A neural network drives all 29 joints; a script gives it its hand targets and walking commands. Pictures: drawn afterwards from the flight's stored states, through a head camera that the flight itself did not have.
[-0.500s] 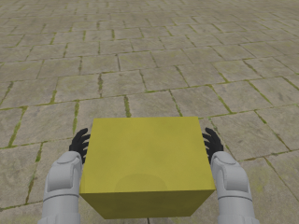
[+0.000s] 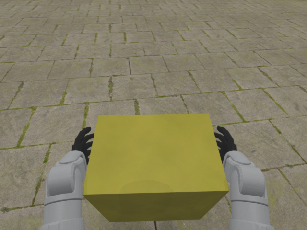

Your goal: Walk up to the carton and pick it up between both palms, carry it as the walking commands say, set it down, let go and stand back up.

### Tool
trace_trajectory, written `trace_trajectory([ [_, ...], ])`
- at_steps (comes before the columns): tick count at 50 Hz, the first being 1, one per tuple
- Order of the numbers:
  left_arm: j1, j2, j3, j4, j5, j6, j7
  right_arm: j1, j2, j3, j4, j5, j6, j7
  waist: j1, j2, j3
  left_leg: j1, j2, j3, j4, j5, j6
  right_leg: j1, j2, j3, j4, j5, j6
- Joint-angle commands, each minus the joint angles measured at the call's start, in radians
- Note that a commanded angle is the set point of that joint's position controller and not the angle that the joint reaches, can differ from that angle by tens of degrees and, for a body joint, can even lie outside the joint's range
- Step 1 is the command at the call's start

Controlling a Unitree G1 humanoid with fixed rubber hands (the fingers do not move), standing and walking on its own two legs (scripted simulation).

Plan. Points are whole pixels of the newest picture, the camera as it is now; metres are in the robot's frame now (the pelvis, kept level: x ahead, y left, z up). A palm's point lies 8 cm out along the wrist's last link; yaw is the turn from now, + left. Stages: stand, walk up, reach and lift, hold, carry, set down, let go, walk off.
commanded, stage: carry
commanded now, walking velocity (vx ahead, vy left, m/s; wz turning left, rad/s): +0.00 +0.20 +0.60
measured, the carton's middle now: (154, 173) +0.28 +0.00 +0.00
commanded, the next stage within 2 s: none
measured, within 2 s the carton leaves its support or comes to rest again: neither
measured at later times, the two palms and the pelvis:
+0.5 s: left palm (9, 201) +0.17 +0.29 +0.10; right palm (190, 171) +0.23 -0.07 +0.11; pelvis -0.03 +0.06 -0.01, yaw +11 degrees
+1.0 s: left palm out of the picture +0.04 +0.40 +0.06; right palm (125, 196) +0.19 +0.07 +0.07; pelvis -0.09 +0.13 -0.02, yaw +24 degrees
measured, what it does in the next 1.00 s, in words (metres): steps to the left, turning left: left foot, then right foot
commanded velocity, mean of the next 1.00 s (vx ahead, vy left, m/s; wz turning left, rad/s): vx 0.00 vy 0.15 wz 0.46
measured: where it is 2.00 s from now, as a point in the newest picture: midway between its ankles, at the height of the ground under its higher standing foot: outside the picture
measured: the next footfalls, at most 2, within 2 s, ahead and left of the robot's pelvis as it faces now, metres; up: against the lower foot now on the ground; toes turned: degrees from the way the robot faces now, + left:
left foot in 0.12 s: +0.06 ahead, +0.13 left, +0.00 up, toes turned +3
right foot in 0.50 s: +0.05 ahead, -0.07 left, +0.00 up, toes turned +6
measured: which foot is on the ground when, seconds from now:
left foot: up 0.00-0.10, down 0.12-0.50, up 0.52-0.74, down 0.76-1.00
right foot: down 0.00-0.12, up 0.14-0.48, down 0.50-0.76, up 0.78-1.00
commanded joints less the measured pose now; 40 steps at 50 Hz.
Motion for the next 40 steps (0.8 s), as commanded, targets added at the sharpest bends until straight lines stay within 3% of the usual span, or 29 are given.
trace_trajectory([
  [1, -0.565, -0.902, -0.791, -0.363, -0.262, 0.066, -0.078, -0.599, 0.843, 0.779, -0.32, 0.36, 0.095, 0.15, 0.019, -0.102, -0.412, -0.199, 0.108, -0.008, 0.008, -0.074, 0.0, 0.153, -0.429, 0.189, -0.04, 0.441, -0.147],
  [3, -0.399, -0.88, -0.796, -0.416, -0.263, 0.126, -0.042, -0.439, 0.823, 0.791, -0.384, 0.369, 0.155, 0.127, 0.013, -0.114, -0.447, -0.126, 0.099, 0.011, -0.171, -0.037, 0.009, 0.165, -0.423, 0.126, 0.046, 0.572, -0.115],
  [4, -0.358, -0.87, -0.793, -0.434, -0.264, 0.151, -0.025, -0.38, 0.804, 0.796, -0.415, 0.371, 0.18, 0.113, -0.003, -0.129, -0.461, -0.044, 0.077, 0.022, -0.333, 0.042, 0.021, 0.139, -0.377, 0.059, 0.111, 0.556, -0.068],
  [5, -0.289, -0.867, -0.773, -0.421, -0.26, 0.178, -0.01, -0.371, 0.789, 0.803, -0.455, 0.378, 0.207, 0.098, -0.003, -0.064, -0.479, 0.067, 0.072, -0.016, -0.443, 0.172, 0.034, 0.085, -0.305, 0.006, 0.208, 0.511, -0.013],
  [6, -0.247, -0.843, -0.77, -0.435, -0.26, 0.202, 0.001, -0.326, 0.749, 0.788, -0.472, 0.369, 0.227, 0.086, -0.004, 0.08, -0.535, 0.244, 0.16, -0.157, -0.397, 0.607, 0.071, -0.112, -0.235, -0.014, 0.323, 0.186, 0.041],
  [7, -0.241, -0.819, -0.78, -0.45, -0.265, 0.228, 0.009, -0.271, 0.717, 0.76, -0.455, 0.355, 0.247, 0.074, 0.001, 0.374, -0.489, 0.354, 0.331, -0.429, -0.321, 1.258, 0.147, -0.394, -0.088, -0.084, 0.451, -0.372, 0.101],
  [8, -0.282, -0.836, -0.813, -0.521, -0.293, 0.238, 0.009, -0.263, 0.744, 0.769, -0.499, 0.361, 0.261, 0.065, -0.011, 0.355, -0.421, 0.335, 0.313, -0.494, -0.347, 1.31, 0.189, -0.465, -0.006, -0.034, 0.491, -0.504, 0.105],
  [9, -0.302, -0.865, -0.838, -0.568, -0.318, 0.245, 0.006, -0.281, 0.765, 0.789, -0.556, 0.368, 0.271, 0.057, -0.009, 0.269, -0.399, 0.305, 0.297, -0.477, -0.364, 1.173, 0.193, -0.47, -0.021, 0.003, 0.544, -0.47, 0.094],
  [11, -0.349, -0.882, -0.867, -0.655, -0.349, 0.255, 0.011, -0.293, 0.787, 0.804, -0.61, 0.372, 0.286, 0.041, -0.008, 0.185, -0.373, 0.24, 0.227, -0.397, -0.394, 0.898, 0.175, -0.427, -0.013, -0.005, 0.53, -0.32, 0.094],
  [13, -0.335, -0.868, -0.872, -0.67, -0.35, 0.268, 0.021, -0.296, 0.758, 0.796, -0.644, 0.368, 0.298, 0.032, -0.005, 0.205, -0.386, 0.181, 0.179, -0.364, -0.433, 0.688, 0.147, -0.351, 0.007, -0.024, 0.47, -0.242, 0.094],
  [17, -0.322, -0.836, -0.872, -0.692, -0.348, 0.291, 0.037, -0.288, 0.712, 0.783, -0.706, 0.364, 0.315, 0.017, -0.007, 0.217, -0.365, 0.104, 0.171, -0.439, -0.518, 0.427, 0.139, -0.269, 0.024, -0.016, 0.373, -0.219, 0.092],
  [20, -0.288, -0.789, -0.836, -0.678, -0.325, 0.309, 0.046, -0.274, 0.688, 0.787, -0.702, 0.363, 0.337, 0.006, -0.006, 0.204, -0.336, 0.037, 0.16, -0.461, -0.546, 0.387, 0.127, -0.175, 0.037, -0.011, 0.261, -0.207, 0.077],
  [22, -0.265, -0.757, -0.816, -0.666, -0.309, 0.32, 0.053, -0.246, 0.669, 0.784, -0.677, 0.359, 0.352, 0.002, -0.004, 0.245, -0.332, -0.029, 0.127, -0.427, -0.551, 0.351, 0.085, -0.035, 0.045, -0.016, 0.116, -0.175, 0.065],
  [23, -0.262, -0.761, -0.813, -0.665, -0.308, 0.318, 0.053, -0.256, 0.678, 0.786, -0.671, 0.36, 0.353, 0.0, 0.012, 0.241, -0.349, -0.106, 0.082, -0.351, -0.518, 0.327, 0.026, 0.123, 0.026, -0.029, -0.034, -0.11, 0.052],
  [24, -0.262, -0.763, -0.808, -0.66, -0.31, 0.318, 0.051, -0.281, 0.674, 0.782, -0.683, 0.359, 0.351, -0.002, 0.028, 0.196, -0.355, -0.246, 0.034, -0.271, -0.458, 0.243, -0.02, 0.317, -0.022, -0.035, -0.166, -0.082, 0.045],
  [25, -0.243, -0.748, -0.792, -0.64, -0.3, 0.316, 0.054, -0.26, 0.683, 0.781, -0.674, 0.358, 0.357, -0.004, 0.028, -0.081, -0.396, -0.353, -0.039, -0.137, -0.199, -0.045, -0.018, 0.44, -0.272, 0.197, -0.231, -0.132, -0.006],
  [26, -0.217, -0.73, -0.784, -0.618, -0.29, 0.317, 0.056, -0.286, 0.647, 0.773, -0.693, 0.346, 0.361, -0.005, 0.025, -0.337, -0.366, -0.461, -0.057, -0.008, 0.185, -0.227, -0.036, 0.331, -0.681, 0.52, -0.325, -0.145, -0.152],
  [27, -0.224, -0.715, -0.797, -0.628, -0.284, 0.322, 0.055, -0.29, 0.647, 0.772, -0.647, 0.34, 0.362, -0.005, 0.019, -0.2, -0.247, -0.496, 0.104, -0.051, 0.406, -0.168, -0.03, 0.129, -0.751, 0.512, -0.349, -0.115, -0.202],
  [28, -0.25, -0.724, -0.778, -0.628, -0.279, 0.322, 0.053, -0.352, 0.664, 0.777, -0.647, 0.371, 0.367, 0.005, 0.026, -0.107, -0.191, -0.43, 0.151, -0.09, 0.453, -0.091, -0.034, 0.014, -0.669, 0.393, -0.344, -0.153, -0.187],
  [29, -0.292, -0.725, -0.786, -0.649, -0.291, 0.317, 0.05, -0.363, 0.669, 0.78, -0.638, 0.378, 0.366, 0.011, 0.02, -0.074, -0.164, -0.373, 0.16, -0.076, 0.465, -0.039, -0.045, -0.042, -0.6, 0.284, -0.333, -0.169, -0.151],
  [30, -0.302, -0.72, -0.777, -0.623, -0.294, 0.32, 0.046, -0.339, 0.665, 0.773, -0.592, 0.365, 0.368, 0.011, 0.004, -0.096, -0.132, -0.351, 0.162, -0.047, 0.399, -0.026, -0.056, -0.051, -0.526, 0.157, -0.286, -0.141, -0.109],
  [31, -0.316, -0.728, -0.782, -0.627, -0.299, 0.317, 0.045, -0.321, 0.676, 0.773, -0.572, 0.36, 0.366, 0.013, -0.005, -0.089, -0.131, -0.316, 0.14, 0.007, 0.286, -0.024, -0.059, -0.048, -0.473, 0.074, -0.23, -0.087, -0.075],
  [34, -0.219, -0.731, -0.751, -0.569, -0.277, 0.316, 0.048, -0.328, 0.671, 0.787, -0.601, 0.377, 0.364, 0.013, 0.008, -0.208, -0.235, -0.203, 0.125, 0.074, 0.022, -0.098, -0.046, 0.005, -0.462, -0.028, -0.091, 0.272, -0.046],
  [35, -0.224, -0.73, -0.753, -0.582, -0.276, 0.312, 0.051, -0.325, 0.668, 0.784, -0.603, 0.379, 0.362, 0.013, 0.011, -0.22, -0.249, -0.166, 0.116, 0.096, -0.081, -0.115, -0.038, 0.003, -0.471, -0.042, -0.051, 0.33, -0.038],
  [36, -0.224, -0.737, -0.76, -0.578, -0.274, 0.311, 0.054, -0.317, 0.669, 0.78, -0.603, 0.381, 0.356, 0.016, 0.006, -0.21, -0.285, -0.113, 0.101, 0.111, -0.194, -0.048, -0.03, 0.018, -0.454, -0.084, 0.021, 0.357, -0.009],
  [37, -0.201, -0.739, -0.757, -0.576, -0.274, 0.308, 0.056, -0.284, 0.671, 0.78, -0.59, 0.38, 0.356, 0.017, -0.002, -0.172, -0.325, -0.03, 0.06, 0.128, -0.325, 0.021, -0.024, 0.012, -0.409, -0.143, 0.136, 0.317, 0.029],
  [38, -0.189, -0.738, -0.753, -0.566, -0.269, 0.308, 0.055, -0.268, 0.667, 0.775, -0.586, 0.379, 0.35, 0.018, -0.008, -0.033, -0.365, 0.116, 0.053, 0.06, -0.422, 0.074, 0.002, -0.102, -0.35, -0.17, 0.286, 0.142, 0.074],
  [39, -0.213, -0.743, -0.769, -0.585, -0.277, 0.307, 0.053, -0.241, 0.659, 0.757, -0.561, 0.375, 0.346, 0.017, 0.005, 0.256, -0.367, 0.207, 0.292, -0.288, -0.487, 0.336, 0.07, -0.33, -0.225, -0.186, 0.465, -0.365, 0.13],
  [40, -0.224, -0.766, -0.812, -0.594, -0.295, 0.302, 0.048, -0.195, 0.658, 0.74, -0.549, 0.358, 0.339, 0.017, -0.015, 0.375, -0.316, 0.185, 0.343, -0.527, -0.536, 0.393, 0.135, -0.482, -0.098, -0.082, 0.584, -0.533, 0.144],
])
